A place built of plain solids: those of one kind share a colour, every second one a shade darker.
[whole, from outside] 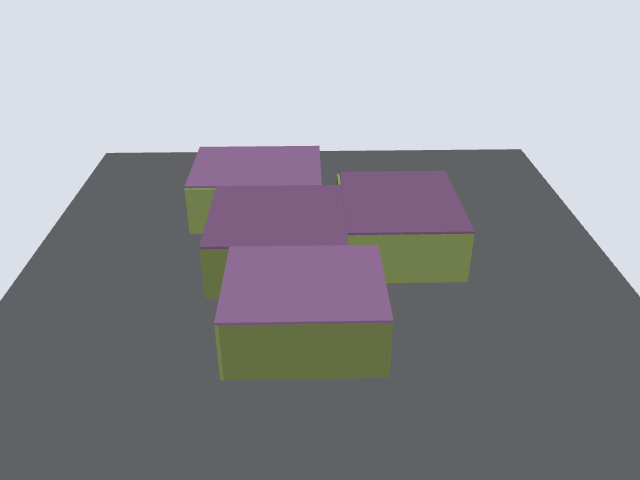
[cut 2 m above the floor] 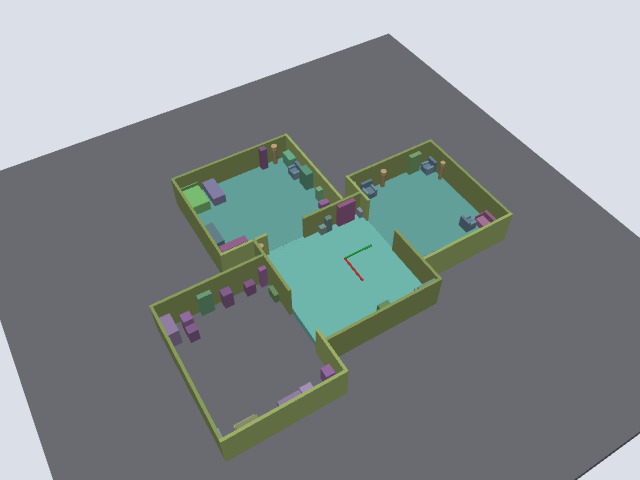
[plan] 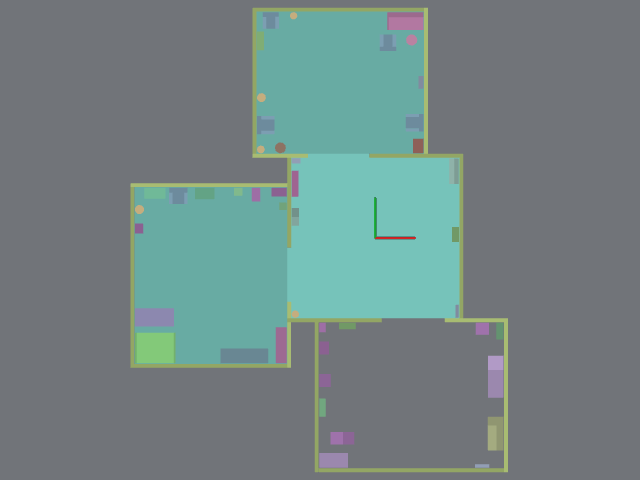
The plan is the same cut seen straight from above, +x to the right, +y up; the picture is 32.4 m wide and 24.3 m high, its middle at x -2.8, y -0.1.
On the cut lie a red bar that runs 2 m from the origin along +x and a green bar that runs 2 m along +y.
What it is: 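One storey of an old house, long lived in; a hub and three side rooms behind broad openings; a side room's floor lies below the hub's by a bare drop, by one riser or not at all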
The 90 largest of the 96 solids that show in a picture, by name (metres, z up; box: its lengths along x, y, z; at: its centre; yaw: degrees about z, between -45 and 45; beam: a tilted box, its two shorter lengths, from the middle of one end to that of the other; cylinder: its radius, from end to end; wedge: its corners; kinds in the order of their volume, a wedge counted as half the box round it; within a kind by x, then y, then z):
{
 "floor_1": {"box": [7.74, 8.95, 0.69], "at": [-8.33, -1.9, 0.29]},
 "floor_2": {"box": [0.2, 2.74, 0.69], "at": [-4.36, -1.85, 0.29]},
 "floor_3": {"box": [3.11, 0.2, 0.53], "at": [-1.85, 4.16, 0.22]},
 "floor_4": {"box": [8.48, 7.2, 0.53], "at": [-1.77, 7.86, 0.22]},
 "floor_5": {"box": [8.52, 8.13, 0.69], "at": [0.0, 0.0, 0.29]},
 "wall_1": {"box": [0.2, 8.95, 3.66], "at": [-12.3, -1.9, 1.78]},
 "wall_2": {"box": [7.94, 0.2, 3.66], "at": [-8.43, -6.47, 1.78]},
 "wall_3": {"box": [7.94, 0.2, 3.66], "at": [-8.43, 2.68, 1.78]},
 "wall_4": {"box": [0.2, 7.4, 3.66], "at": [-6.12, 7.96, 1.78]},
 "wall_5": {"box": [1.76, 0.2, 3.66], "at": [-5.34, 4.16, 1.78]},
 "wall_6": {"box": [0.2, 2.31, 3.66], "at": [-4.36, -5.42, 1.78]},
 "wall_7": {"box": [0.2, 0.84, 3.66], "at": [-4.36, -3.64, 1.78]},
 "wall_8": {"box": [0.2, 4.55, 3.66], "at": [-4.36, 1.79, 1.78]},
 "wall_9": {"box": [1.05, 0.2, 3.66], "at": [-3.93, 4.16, 1.78]},
 "wall_10": {"box": [0.2, 7.59, 3.66], "at": [-2.97, -8.06, 1.78]},
 "wall_11": {"box": [4.78, 0.2, 3.66], "at": [-2.07, -4.16, 1.78]},
 "wall_12": {"box": [8.48, 0.2, 3.66], "at": [-1.77, 11.56, 1.78]},
 "wall_13": {"box": [9.38, 0.2, 3.66], "at": [1.82, -11.75, 1.78]},
 "wall_14": {"box": [4.76, 0.2, 3.66], "at": [2.08, 4.16, 1.78]},
 "wall_15": {"box": [0.2, 7.4, 3.66], "at": [2.57, 7.96, 1.78]},
 "wall_16": {"box": [0.94, 0.2, 3.66], "at": [3.99, -4.16, 1.78]},
 "wall_17": {"box": [0.2, 8.13, 3.66], "at": [4.36, 0.0, 1.78]},
 "wall_18": {"box": [2.25, 0.2, 3.66], "at": [5.59, -4.16, 1.78]},
 "wall_19": {"box": [0.2, 7.59, 3.66], "at": [6.61, -8.06, 1.78]},
 "roof_1": {"box": [7.94, 9.35, 0.16], "at": [-8.43, -1.9, 3.69]},
 "roof_2": {"box": [8.88, 7.4, 0.16], "at": [-1.77, 7.96, 3.69]},
 "roof_3": {"box": [8.92, 8.53, 0.16], "at": [0.0, 0.0, 3.69]},
 "roof_4": {"box": [9.78, 7.59, 0.16], "at": [1.82, -8.06, 3.69]},
 "workbench_1": {"box": [1.46, 0.75, 1.43], "at": [-2.11, -11.25, 0.67]},
 "workbench_2": {"box": [0.78, 2.13, 1.47], "at": [6.1, -7.02, 0.68]},
 "workbench_3": {"box": [0.78, 0.72, 0.2], "at": [6.1, -6.32, 1.52]},
 "bed_1": {"box": [0.09, 1.55, 0.97], "at": [-12.12, -5.57, 1.12]},
 "bed_2": {"box": [1.97, 1.55, 0.74], "at": [-11.09, -5.57, 1.01]},
 "wardrobe_1": {"box": [0.55, 1.83, 2.36], "at": [-4.76, -5.43, 1.82]},
 "armchair_1": {"box": [0.76, 0.57, 0.46], "at": [-10.06, 2.01, 0.87]},
 "armchair_2": {"box": [0.94, 0.26, 0.9], "at": [-9.97, 2.42, 1.09]},
 "armchair_3": {"box": [0.17, 0.57, 0.66], "at": [-9.59, 2.01, 0.97]},
 "armchair_4": {"box": [0.21, 0.92, 1.03], "at": [-5.88, 5.72, 1.0]},
 "armchair_5": {"box": [0.68, 0.74, 0.5], "at": [-5.44, 5.63, 0.73]},
 "armchair_6": {"box": [0.68, 0.18, 0.67], "at": [-5.44, 6.09, 0.82]},
 "armchair_7": {"box": [0.64, 0.61, 0.49], "at": [-5.38, 10.89, 0.73]},
 "armchair_8": {"box": [0.82, 0.24, 0.99], "at": [-5.29, 11.32, 0.98]},
 "armchair_9": {"box": [0.18, 0.61, 0.65], "at": [-4.97, 10.89, 0.81]},
 "armchair_10": {"box": [0.2, 0.62, 0.65], "at": [0.32, 9.99, 0.81]},
 "armchair_11": {"box": [0.84, 0.21, 0.91], "at": [0.64, 9.58, 0.94]},
 "armchair_12": {"box": [0.64, 0.62, 0.48], "at": [0.74, 9.99, 0.72]},
 "armchair_13": {"box": [0.67, 0.72, 0.47], "at": [1.87, 5.91, 0.72]},
 "armchair_14": {"box": [0.23, 0.88, 0.9], "at": [2.32, 5.84, 0.93]},
 "stove_1": {"box": [0.45, 1.27, 1.49], "at": [5.91, -10.13, 0.69]},
 "stove_2": {"box": [0.8, 0.44, 0.84], "at": [6.09, -9.27, 0.37]},
 "stove_3": {"box": [0.35, 1.27, 2.35], "at": [6.31, -10.13, 1.12]},
 "carton_stack_1": {"box": [0.59, 0.67, 1.38], "at": [-2.55, -7.21, 0.64]},
 "carton_stack_2": {"box": [0.64, 0.63, 0.52], "at": [-1.95, -10.13, 1.29]},
 "carton_stack_3": {"box": [1.21, 0.63, 1.08], "at": [-1.67, -10.13, 0.49]},
 "carton_stack_4": {"box": [0.67, 0.61, 1.21], "at": [5.42, -4.6, 0.55]},
 "chest_drawers_1": {"box": [1.08, 0.57, 1.02], "at": [-11.16, 2.27, 1.15]},
 "chest_drawers_2": {"box": [1.0, 0.59, 1.53], "at": [-8.63, 2.26, 1.41]},
 "tall_odds_1": {"box": [0.43, 0.51, 1.89], "at": [-11.95, 0.48, 1.58]},
 "tall_odds_2": {"box": [0.43, 0.71, 0.55], "at": [-6.04, 2.2, 0.91]},
 "tall_odds_3": {"box": [0.77, 0.45, 0.72], "at": [-4.87, 2.33, 1.0]},
 "tall_odds_4": {"box": [0.34, 0.48, 1.79], "at": [-2.67, -4.53, 0.84]},
 "tall_odds_5": {"box": [0.5, 0.65, 1.01], "at": [-2.59, -5.57, 0.46]},
 "mattress_bed_1": {"box": [1.98, 0.92, 0.74], "at": [-11.18, -4.02, 1.01]},
 "bookcase_1": {"box": [0.35, 0.96, 1.72], "at": [-5.81, 9.98, 1.34]},
 "bookcase_2": {"box": [0.85, 0.33, 0.82], "at": [-1.41, -4.46, 0.36]},
 "bookcase_3": {"box": [0.35, 0.76, 1.87], "at": [4.06, 0.18, 1.57]},
 "metal_shelving_1": {"box": [0.34, 0.92, 1.9], "at": [-2.67, -8.59, 0.9]},
 "metal_shelving_2": {"box": [0.36, 0.84, 1.81], "at": [6.3, -4.71, 0.85]},
 "sideboard_1": {"box": [0.25, 1.3, 1.27], "at": [3.87, 3.38, 1.27]},
 "sideboard_2": {"box": [0.23, 1.3, 1.76], "at": [4.12, 3.38, 1.52]},
 "desk_1": {"box": [1.86, 0.75, 0.51], "at": [-6.9, -5.97, 1.58]},
 "desk_2": {"box": [0.56, 0.75, 0.52], "at": [-5.69, -5.97, 0.9]},
 "coat_rack_1": {"box": [0.34, 1.33, 1.93], "at": [-4.06, 2.75, 1.6]},
 "sofa_1": {"box": [1.75, 0.65, 0.47], "at": [1.48, 10.85, 0.72]},
 "sofa_2": {"box": [1.67, 0.26, 0.2], "at": [1.52, 11.31, 1.26]},
 "floor_lamp_round_1": {"cylinder": 0.17, "from": [-11.94, 1.44, 0.64], "to": [-11.94, 1.44, 2.02]},
 "floor_lamp_round_2": {"cylinder": 0.23, "from": [-11.94, 1.44, 2.02], "to": [-11.94, 1.44, 2.35]},
 "floor_lamp_round_3": {"cylinder": 0.16, "from": [-5.76, 7.11, 0.48], "to": [-5.76, 7.11, 1.71]},
 "floor_lamp_round_4": {"cylinder": 0.22, "from": [-5.76, 7.11, 1.71], "to": [-5.76, 7.11, 1.99]},
 "floor_lamp_round_5": {"cylinder": 0.14, "from": [-4.14, 11.25, 0.48], "to": [-4.14, 11.25, 1.87]},
 "tv_unit_1": {"box": [0.53, 0.74, 1.03], "at": [2.17, 4.66, 1.0]},
 "side_table_1": {"box": [0.43, 0.42, 1.04], "at": [-6.94, 2.34, 1.16]},
 "side_table_2": {"box": [0.38, 0.38, 1.08], "at": [-4.68, 1.6, 1.18]},
 "crate_stack_1": {"box": [0.37, 0.45, 0.65], "at": [-4.05, 0.84, 0.96]},
 "crate_stack_2": {"box": [0.37, 0.45, 1.29], "at": [-4.05, 1.29, 1.28]},
 "radiator_1": {"box": [0.45, 0.26, 0.64], "at": [-4.01, 3.91, 0.96]},
 "radiator_2": {"box": [0.26, 0.64, 0.65], "at": [2.31, 7.88, 0.81]},
 "radiator_3": {"box": [0.72, 0.18, 0.75], "at": [5.41, -11.54, 0.32]},
 "plant_big_round_1": {"cylinder": 0.27, "from": [-4.81, 4.57, 0.48], "to": [-4.81, 4.57, 1.64]},
 "stool_pouffe_round_1": {"cylinder": 0.28, "from": [1.84, 10.02, 0.48], "to": [1.84, 10.02, 1.1]}
}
